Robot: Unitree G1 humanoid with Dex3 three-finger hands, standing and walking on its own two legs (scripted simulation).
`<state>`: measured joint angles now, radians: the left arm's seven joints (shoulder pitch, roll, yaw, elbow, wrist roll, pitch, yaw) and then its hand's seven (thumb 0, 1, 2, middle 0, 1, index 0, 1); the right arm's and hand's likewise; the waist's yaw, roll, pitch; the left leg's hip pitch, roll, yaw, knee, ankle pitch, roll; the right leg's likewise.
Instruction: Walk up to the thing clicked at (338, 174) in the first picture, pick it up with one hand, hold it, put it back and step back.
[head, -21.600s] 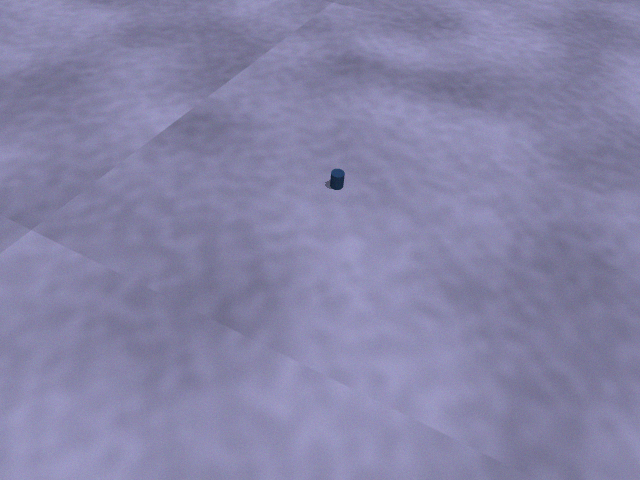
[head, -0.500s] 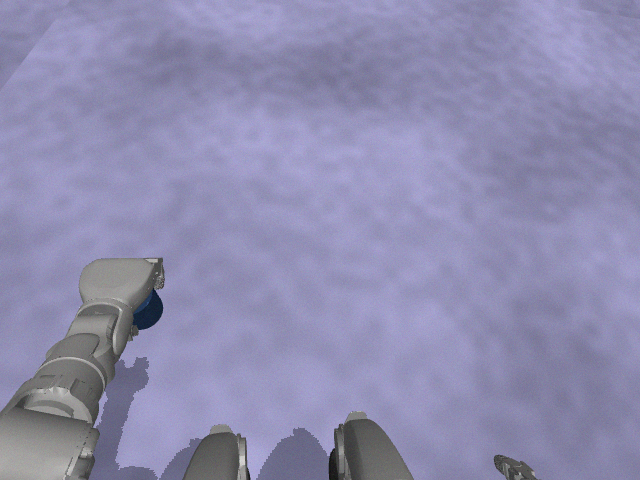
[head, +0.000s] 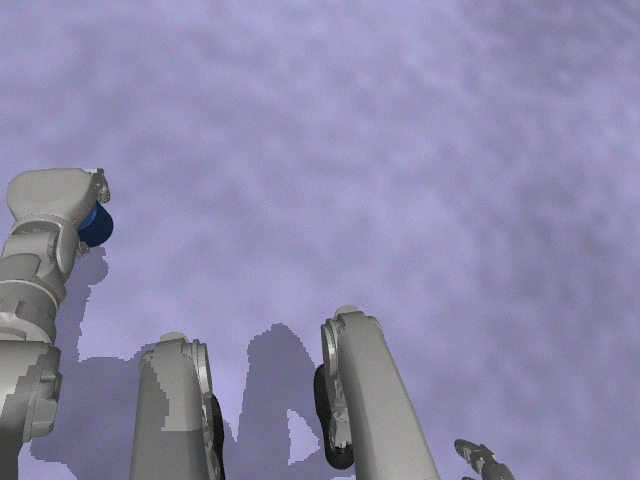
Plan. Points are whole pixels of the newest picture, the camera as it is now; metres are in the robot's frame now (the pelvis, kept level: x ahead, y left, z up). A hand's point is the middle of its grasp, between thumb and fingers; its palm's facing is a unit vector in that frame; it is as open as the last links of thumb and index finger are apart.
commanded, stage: crouch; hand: left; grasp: from above
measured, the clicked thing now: (80, 218) +0.47 +0.24 -0.17
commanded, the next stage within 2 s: lower in 1.00 s
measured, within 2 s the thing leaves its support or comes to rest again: neither
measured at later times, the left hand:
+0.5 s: hand (96, 229) +0.48 +0.24 -0.25, palm faces -0.46 -0.02 -0.89, open 9.0 cm
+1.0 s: hand (104, 229) +0.50 +0.25 -0.30, palm faces -0.46 -0.01 -0.89, open 9.0 cm
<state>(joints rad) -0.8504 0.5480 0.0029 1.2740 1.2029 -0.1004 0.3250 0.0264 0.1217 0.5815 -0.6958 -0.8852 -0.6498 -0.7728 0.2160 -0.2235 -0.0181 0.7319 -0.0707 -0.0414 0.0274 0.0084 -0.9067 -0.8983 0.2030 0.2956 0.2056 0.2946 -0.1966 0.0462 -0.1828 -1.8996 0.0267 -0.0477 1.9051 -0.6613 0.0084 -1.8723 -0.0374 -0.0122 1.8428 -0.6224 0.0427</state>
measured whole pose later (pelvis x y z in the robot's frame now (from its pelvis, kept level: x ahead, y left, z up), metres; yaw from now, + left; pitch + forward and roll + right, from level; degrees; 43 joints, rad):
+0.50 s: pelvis -0.01 -0.01 -0.09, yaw -2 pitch +37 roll -6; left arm -1.03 0.69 0.06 1.42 1.24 -0.13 0.32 0.02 0.11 0.59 -0.73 -0.85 -0.68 -0.74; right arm 0.19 -0.27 0.01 0.71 -0.11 -0.05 0.10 0.01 -0.92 -0.90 0.20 0.30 0.20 0.29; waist -0.26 0.01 -0.09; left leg -2.17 0.02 -0.09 2.20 -0.69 -0.01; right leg -2.13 -0.03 -0.03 2.13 -0.65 0.04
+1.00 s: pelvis -0.02 -0.01 -0.14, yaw -4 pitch +35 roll -8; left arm -1.09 0.80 0.08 1.49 1.28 -0.17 0.33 0.02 0.11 0.58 -0.73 -0.84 -0.68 -0.74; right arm 0.20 -0.28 0.09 0.71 -0.13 -0.04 0.12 0.00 -0.92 -0.90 0.20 0.30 0.20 0.29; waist -0.30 0.00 -0.02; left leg -2.29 0.01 -0.13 2.36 -0.69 -0.01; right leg -2.24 -0.02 -0.05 2.26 -0.64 0.04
